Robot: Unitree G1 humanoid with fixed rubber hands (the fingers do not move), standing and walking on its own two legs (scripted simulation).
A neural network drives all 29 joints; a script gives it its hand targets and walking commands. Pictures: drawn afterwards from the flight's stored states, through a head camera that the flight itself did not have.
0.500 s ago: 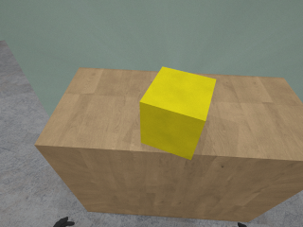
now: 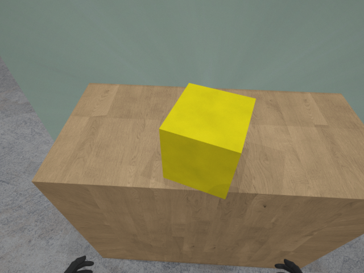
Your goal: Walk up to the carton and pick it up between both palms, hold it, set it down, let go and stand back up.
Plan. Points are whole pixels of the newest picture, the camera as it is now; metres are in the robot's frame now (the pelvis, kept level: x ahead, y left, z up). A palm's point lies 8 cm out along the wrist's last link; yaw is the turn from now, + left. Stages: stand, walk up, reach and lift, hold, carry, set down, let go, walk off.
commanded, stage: stand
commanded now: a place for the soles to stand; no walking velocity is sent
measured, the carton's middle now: (206, 140) +0.42 -0.04 +0.07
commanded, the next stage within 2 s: reach and lift in 0.38 s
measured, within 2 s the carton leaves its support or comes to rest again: neither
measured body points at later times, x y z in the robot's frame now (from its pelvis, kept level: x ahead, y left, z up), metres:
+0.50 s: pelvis -0.01 -0.01 +0.00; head +0.01 -0.01 +0.44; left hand +0.15 +0.25 -0.10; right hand +0.14 -0.27 -0.11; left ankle -0.03 +0.14 -0.73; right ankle +0.02 -0.11 -0.73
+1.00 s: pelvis -0.02 +0.01 +0.01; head -0.05 +0.02 +0.46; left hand +0.17 +0.25 -0.02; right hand +0.16 -0.20 -0.03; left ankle -0.03 +0.14 -0.73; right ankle +0.02 -0.11 -0.73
